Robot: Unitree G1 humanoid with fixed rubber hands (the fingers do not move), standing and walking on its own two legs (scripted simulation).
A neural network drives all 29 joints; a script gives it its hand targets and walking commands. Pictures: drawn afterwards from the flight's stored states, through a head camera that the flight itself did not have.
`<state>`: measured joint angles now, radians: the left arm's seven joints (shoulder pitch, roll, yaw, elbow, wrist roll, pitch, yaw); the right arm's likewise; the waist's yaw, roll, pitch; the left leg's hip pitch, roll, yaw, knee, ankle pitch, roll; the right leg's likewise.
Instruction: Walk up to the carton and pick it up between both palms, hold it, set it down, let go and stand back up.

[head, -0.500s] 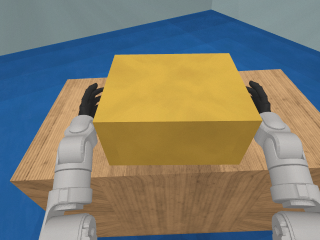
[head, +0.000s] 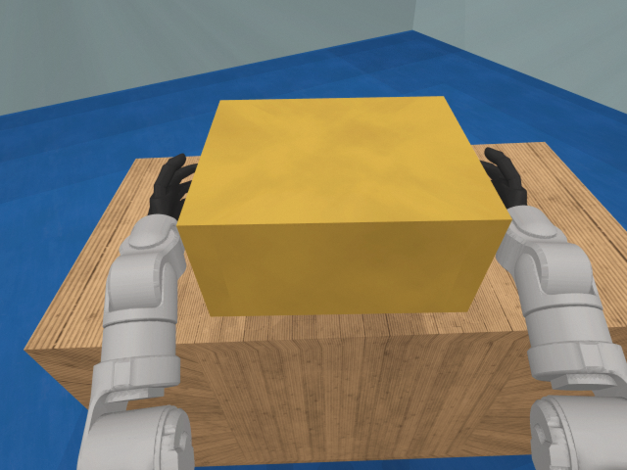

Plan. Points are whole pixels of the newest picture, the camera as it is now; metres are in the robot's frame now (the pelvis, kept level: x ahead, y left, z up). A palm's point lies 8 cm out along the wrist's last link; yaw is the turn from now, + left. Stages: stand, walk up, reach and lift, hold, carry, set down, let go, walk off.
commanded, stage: hold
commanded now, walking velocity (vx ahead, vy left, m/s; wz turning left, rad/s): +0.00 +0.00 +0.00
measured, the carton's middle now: (335, 198) +0.41 +0.00 +0.16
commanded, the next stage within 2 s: none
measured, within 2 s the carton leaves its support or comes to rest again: neither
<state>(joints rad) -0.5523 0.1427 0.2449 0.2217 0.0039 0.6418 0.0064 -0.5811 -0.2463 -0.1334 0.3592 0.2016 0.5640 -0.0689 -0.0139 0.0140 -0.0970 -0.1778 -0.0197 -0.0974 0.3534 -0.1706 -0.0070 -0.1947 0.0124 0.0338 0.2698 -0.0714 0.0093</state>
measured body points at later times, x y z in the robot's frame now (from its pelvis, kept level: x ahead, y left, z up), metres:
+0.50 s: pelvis +0.00 -0.01 +0.00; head -0.04 -0.01 +0.45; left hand +0.38 +0.20 +0.18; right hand +0.38 -0.21 +0.17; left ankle +0.01 +0.12 -0.75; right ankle +0.05 -0.13 -0.75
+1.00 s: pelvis +0.01 +0.00 +0.00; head -0.03 +0.00 +0.45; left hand +0.38 +0.20 +0.18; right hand +0.38 -0.21 +0.17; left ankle +0.01 +0.12 -0.75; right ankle +0.05 -0.13 -0.75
